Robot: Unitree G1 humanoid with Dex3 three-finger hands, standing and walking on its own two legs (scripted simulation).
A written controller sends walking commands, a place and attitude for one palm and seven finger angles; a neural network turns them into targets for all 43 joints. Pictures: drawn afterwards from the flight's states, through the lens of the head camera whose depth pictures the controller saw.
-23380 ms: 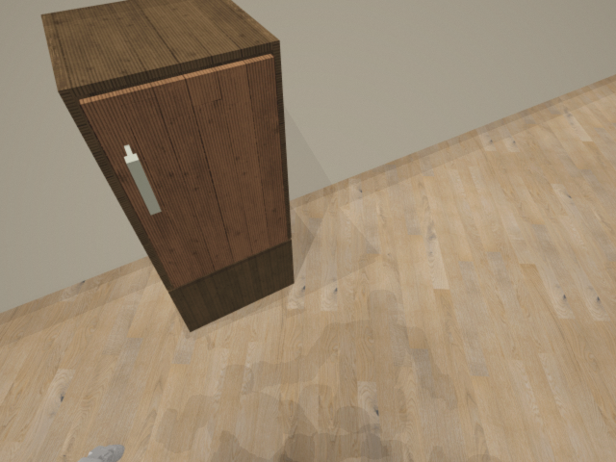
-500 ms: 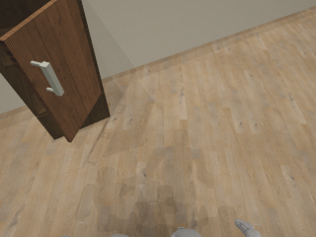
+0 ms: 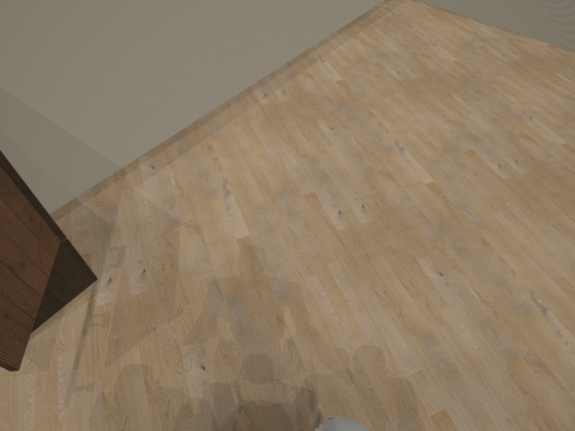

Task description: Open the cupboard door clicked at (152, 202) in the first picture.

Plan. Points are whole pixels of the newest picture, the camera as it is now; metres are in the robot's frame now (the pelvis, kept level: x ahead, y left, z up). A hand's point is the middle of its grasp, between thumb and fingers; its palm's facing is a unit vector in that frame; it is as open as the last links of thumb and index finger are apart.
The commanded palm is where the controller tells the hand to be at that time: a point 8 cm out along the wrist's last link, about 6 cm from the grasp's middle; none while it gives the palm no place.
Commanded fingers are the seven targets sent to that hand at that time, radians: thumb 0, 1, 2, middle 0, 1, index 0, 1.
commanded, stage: walk to a spot facing it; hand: left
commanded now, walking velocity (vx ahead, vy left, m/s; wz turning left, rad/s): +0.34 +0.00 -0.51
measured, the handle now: out of the picture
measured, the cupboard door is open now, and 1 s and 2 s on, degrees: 43 43 43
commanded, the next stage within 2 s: turn to face it in 1.42 s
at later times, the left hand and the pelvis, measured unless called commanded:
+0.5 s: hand (236, 344) +0.28 +0.09 -0.16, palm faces -0.20 -0.96 -0.20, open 7.2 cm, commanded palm none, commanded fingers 0.00 0.90 0.90 -0.20 -0.30 -0.20 -0.30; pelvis +0.17 -0.08 +0.01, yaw -13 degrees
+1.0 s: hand (294, 246) +0.50 -0.01 -0.17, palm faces -0.22 -0.95 -0.20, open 7.3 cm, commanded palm none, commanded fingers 0.00 0.90 0.90 -0.20 -0.30 -0.20 -0.30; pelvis +0.38 -0.17 -0.01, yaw -15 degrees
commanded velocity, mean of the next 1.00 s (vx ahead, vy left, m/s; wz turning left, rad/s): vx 0.37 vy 0.00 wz -0.17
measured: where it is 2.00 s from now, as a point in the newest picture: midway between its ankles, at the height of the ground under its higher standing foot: (356, 279)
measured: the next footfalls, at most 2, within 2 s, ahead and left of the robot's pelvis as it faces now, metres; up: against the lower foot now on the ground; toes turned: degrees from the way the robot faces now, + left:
right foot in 0.26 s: +0.18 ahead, -0.18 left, +0.00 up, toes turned -15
left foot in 0.60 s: +0.37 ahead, +0.03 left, +0.00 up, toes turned -7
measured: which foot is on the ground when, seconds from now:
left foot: down 0.00-0.26, up 0.28-0.58, down 0.60-0.90, up 0.92-1.00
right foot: up 0.00-0.24, down 0.26-0.60, up 0.62-0.88, down 0.90-1.00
